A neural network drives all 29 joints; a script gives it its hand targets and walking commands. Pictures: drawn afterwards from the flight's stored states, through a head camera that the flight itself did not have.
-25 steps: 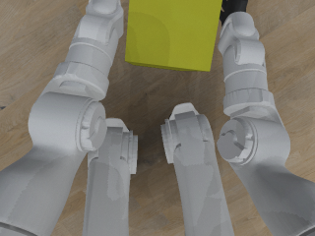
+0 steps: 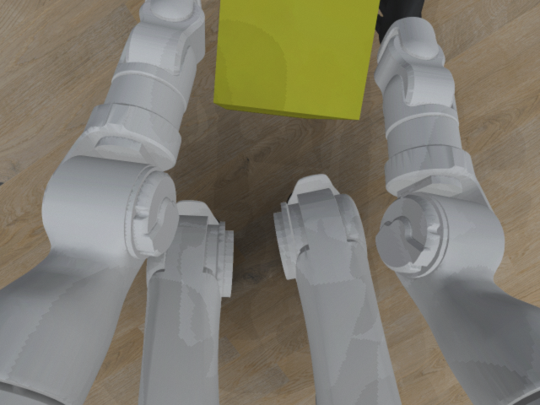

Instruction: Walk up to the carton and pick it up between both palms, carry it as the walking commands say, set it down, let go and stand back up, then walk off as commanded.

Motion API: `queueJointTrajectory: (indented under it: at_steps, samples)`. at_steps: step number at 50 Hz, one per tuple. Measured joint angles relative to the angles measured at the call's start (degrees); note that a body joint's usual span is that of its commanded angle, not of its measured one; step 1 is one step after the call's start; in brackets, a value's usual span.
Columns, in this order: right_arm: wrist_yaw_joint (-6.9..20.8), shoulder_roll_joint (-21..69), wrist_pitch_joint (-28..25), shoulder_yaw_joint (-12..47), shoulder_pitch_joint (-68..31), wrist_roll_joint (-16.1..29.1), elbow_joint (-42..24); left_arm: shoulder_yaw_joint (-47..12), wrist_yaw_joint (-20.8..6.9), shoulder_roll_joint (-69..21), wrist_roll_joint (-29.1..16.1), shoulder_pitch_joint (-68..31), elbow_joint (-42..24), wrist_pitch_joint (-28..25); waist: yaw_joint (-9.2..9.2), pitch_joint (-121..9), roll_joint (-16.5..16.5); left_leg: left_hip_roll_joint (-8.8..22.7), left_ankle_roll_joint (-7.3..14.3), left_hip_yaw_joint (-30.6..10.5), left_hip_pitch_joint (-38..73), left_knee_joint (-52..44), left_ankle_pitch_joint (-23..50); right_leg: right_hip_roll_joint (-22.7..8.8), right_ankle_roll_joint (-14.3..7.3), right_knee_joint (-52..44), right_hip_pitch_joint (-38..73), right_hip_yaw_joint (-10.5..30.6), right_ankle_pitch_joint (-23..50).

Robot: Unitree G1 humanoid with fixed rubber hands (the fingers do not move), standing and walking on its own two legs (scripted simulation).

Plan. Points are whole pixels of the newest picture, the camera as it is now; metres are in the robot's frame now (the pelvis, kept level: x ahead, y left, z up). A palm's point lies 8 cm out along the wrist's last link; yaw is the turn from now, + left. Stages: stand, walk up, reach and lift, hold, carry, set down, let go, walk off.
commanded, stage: set down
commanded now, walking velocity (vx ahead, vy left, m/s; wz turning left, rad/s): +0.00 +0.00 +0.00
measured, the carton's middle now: (285, 8) +0.54 -0.11 -0.24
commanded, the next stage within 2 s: let go in 1.66 s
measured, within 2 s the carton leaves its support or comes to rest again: neither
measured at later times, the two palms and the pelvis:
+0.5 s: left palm out of the picture +0.57 +0.04 -0.15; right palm (440, 7) +0.50 -0.26 -0.14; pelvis +0.00 -0.01 +0.01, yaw -1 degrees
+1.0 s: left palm out of the picture +0.58 +0.04 +0.00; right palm out of the picture +0.50 -0.26 +0.00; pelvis +0.01 -0.01 +0.11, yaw -2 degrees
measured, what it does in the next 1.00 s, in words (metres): rises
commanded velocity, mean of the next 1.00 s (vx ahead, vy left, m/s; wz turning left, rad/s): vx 0.00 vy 0.00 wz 0.00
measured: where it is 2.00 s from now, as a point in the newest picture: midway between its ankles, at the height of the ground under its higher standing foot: (258, 267)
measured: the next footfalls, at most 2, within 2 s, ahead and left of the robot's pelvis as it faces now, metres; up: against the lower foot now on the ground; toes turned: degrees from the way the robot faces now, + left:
none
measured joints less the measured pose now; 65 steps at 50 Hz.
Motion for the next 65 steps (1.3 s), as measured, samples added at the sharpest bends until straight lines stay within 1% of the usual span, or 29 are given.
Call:
queueJointTrajectory:
  at_steps: [4, 7, 11, 16, 21, 26, 34, 39, 51, 65]
  samples:
    - [-0.05, -0.58, -1.67, 0.2, -0.89, 0.87, 2.4, -0.68, -0.46, 0.74, -0.4, -0.09, 0.2, -0.65, -0.12, 0.51, -0.45, 0.12, -0.17, -0.14, 0.27, -0.09, 0.12, 0.11, 0.0, -0.19, 0.21, -0.11, 0.26]
    - [-0.52, -1.46, -3.85, 0.88, -1.94, 2.18, 5.17, -1.98, -0.76, 1.62, -1.11, -0.17, 0.09, -1.44, -0.17, 1.13, -0.86, 0.24, -0.37, -0.37, 0.58, -0.4, 0.31, 0.2, -0.04, -0.63, 0.46, -0.27, 0.61]
    - [-1.99, -3.89, -6.48, 3.07, -2.73, 5.35, 8.12, -5.04, -0.64, 3.81, -3.13, -0.53, 0.14, -2.13, -0.11, 1.58, -1.54, 0.48, -0.65, -0.85, 0.84, -1.33, 0.64, 0.36, -0.21, -1.76, 0.58, -0.59, 1.24]
    - [-2.09, -7.06, -8.17, 6.25, -1.79, 10.21, 10.09, -8.46, -1.21, 6.81, -6.52, -0.43, 0.94, -2.72, -0.02, 0.42, -2.24, 0.79, -0.94, -1.42, 0.43, -2.66, 0.86, 0.48, -0.66, -3.19, -0.11, -0.97, 1.83]
    - [-1.93, -8.54, -8.8, 8.39, -0.68, 13.71, 9.82, -10.36, -1.79, 8.01, -8.9, 0.11, 0.2, -3.0, 0.23, -1.18, -2.54, 1.01, -1.15, -1.71, -0.16, -3.2, 0.66, 0.51, -1.09, -3.68, -0.97, -1.24, 1.87]
    - [-2.65, -7.81, -8.18, 10.04, 1.0, 15.83, 5.51, -10.63, -1.44, 7.87, -9.65, 2.15, -4.39, -2.17, 0.63, -3.69, -2.7, 1.55, -1.21, -1.77, -0.66, -3.61, 0.26, 0.9, -1.27, -4.12, -1.84, -1.29, 1.91]
    - [-3.86, -5.14, -5.27, 10.29, 4.85, 14.66, -1.25, -7.76, -0.67, 6.6, -8.41, 6.07, -8.89, 0.13, 0.73, -8.66, -1.71, 2.73, -0.56, -1.13, 0.89, -7.3, 0.34, 1.73, -1.1, -7.56, -0.78, -0.19, 2.39]
    - [-4.14, -4.39, -3.4, 10.44, 7.44, 14.19, -4.73, -6.06, -0.35, 5.73, -7.48, 7.57, -9.9, 1.09, 0.85, -11.34, -1.51, 3.43, -0.24, -1.09, 3.71, -11.86, 1.06, 2.07, -1.21, -11.9, 1.81, 0.47, 3.21]
    - [-4.04, -2.87, -1.79, 8.66, 8.43, 11.88, -5.22, -3.15, -1.02, 5.36, -4.69, 8.43, -8.12, 1.58, 0.73, -16.63, -1.57, 4.25, -0.32, -2.16, 11.19, -24.46, 4.35, 1.83, -2.08, -23.99, 9.2, 1.09, 6.17]
    - [-3.8, -0.62, -1.26, 7.42, 13.17, 9.9, -9.35, -1.32, -2.25, 4.17, -2.2, 13.18, -12.32, 2.37, 0.67, -19.06, -1.87, 5.17, -0.26, -3.63, 23.58, -41.12, 8.79, 1.18, -3.01, -40.1, 21.63, 1.66, 10.04]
